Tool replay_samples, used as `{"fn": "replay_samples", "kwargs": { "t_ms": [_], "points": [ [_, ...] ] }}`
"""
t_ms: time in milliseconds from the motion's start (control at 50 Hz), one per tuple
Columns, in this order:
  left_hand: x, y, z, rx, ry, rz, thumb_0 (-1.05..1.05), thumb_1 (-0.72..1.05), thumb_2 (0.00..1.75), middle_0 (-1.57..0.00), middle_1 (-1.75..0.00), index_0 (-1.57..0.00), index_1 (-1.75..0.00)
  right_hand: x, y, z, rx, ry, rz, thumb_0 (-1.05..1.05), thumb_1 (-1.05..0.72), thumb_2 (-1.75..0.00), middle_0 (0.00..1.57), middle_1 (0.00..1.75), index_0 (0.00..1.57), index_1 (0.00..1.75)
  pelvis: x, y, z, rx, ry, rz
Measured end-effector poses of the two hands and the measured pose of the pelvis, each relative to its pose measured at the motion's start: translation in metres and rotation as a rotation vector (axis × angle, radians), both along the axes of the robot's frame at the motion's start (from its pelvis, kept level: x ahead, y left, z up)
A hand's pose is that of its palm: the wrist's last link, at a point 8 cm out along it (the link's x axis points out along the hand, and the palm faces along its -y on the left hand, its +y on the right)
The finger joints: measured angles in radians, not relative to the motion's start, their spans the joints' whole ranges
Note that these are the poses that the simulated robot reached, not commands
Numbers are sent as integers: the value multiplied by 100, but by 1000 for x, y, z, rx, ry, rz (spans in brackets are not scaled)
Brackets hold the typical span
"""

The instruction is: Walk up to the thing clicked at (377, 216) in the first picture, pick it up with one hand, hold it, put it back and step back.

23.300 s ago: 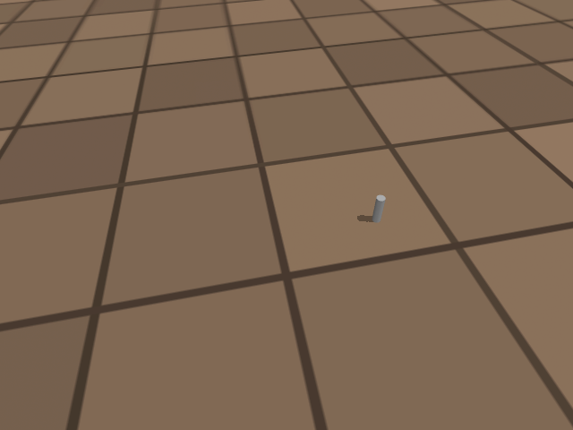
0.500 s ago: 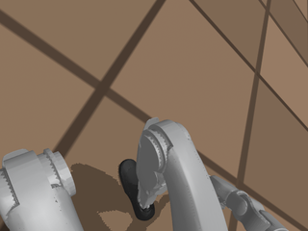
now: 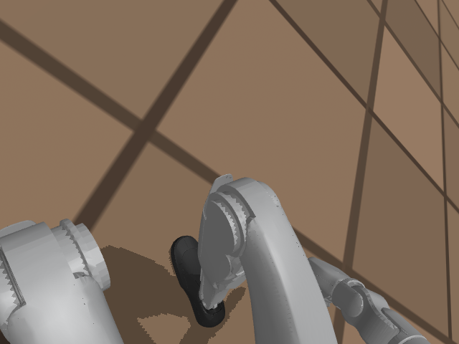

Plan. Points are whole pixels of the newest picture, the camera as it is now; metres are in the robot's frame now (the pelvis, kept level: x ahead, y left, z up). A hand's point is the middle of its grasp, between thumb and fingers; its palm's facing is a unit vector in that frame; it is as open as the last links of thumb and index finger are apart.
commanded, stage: open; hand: left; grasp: from the side
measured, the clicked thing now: out of the picture +0.42 +0.34 -0.21
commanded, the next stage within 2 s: withdraw in 0.40 s
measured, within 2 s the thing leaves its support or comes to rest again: neither
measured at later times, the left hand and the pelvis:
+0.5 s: hand out of the picture +0.43 +0.32 -0.18, palm faces +0.50 -0.87 +0.00, open 13.9 cm; pelvis +0.00 +0.00 +0.00, yaw +0 degrees
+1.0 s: hand out of the picture +0.40 +0.40 -0.09, palm faces +0.47 -0.88 -0.04, open 17.6 cm; pelvis +0.00 +0.00 +0.02, yaw +2 degrees
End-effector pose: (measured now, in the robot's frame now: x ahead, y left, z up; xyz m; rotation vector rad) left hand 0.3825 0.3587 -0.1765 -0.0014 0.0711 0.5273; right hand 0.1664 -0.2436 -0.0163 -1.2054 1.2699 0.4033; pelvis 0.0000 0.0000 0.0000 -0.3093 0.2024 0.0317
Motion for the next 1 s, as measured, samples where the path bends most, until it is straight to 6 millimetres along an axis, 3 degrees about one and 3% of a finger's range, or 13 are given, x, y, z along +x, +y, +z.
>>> {"fn": "replay_samples", "kwargs": {
  "t_ms": [140,340,680,780,900,1000],
  "points": [
    [2,-1,2,-1,-14,-4,3,11,78,-98,-93,-99,-92,2,2,2,-4,-7,9,0,-91,-89,20,30,21,31,0,0,0,-3,-4,-2],
    [3,0,2,-6,-16,-7,1,-15,46,-69,-59,-69,-59,2,4,4,-3,-18,12,0,-92,-89,20,30,21,31,-1,1,0,-8,-7,-5],
    [1,7,5,-3,-42,10,0,-50,14,-22,-16,-22,-16,6,8,4,-1,-21,20,0,-91,-90,20,30,21,31,-2,2,2,-10,-9,-5],
    [-1,29,24,33,-92,31,-1,-56,10,-14,-9,-14,-10,6,7,4,1,-31,-6,0,-91,-90,20,30,21,31,-1,1,3,-6,2,0],
    [-12,63,67,83,-107,1,-1,-59,7,-9,-6,-9,-7,8,6,4,41,-67,-80,0,-91,-90,20,30,21,31,1,-1,10,6,52,15],
    [-30,74,89,60,-56,-41,-1,-60,4,-7,-5,-8,-5,14,8,1,105,-99,-137,0,-90,-89,20,30,21,31,3,0,18,16,101,29]
  ]
}}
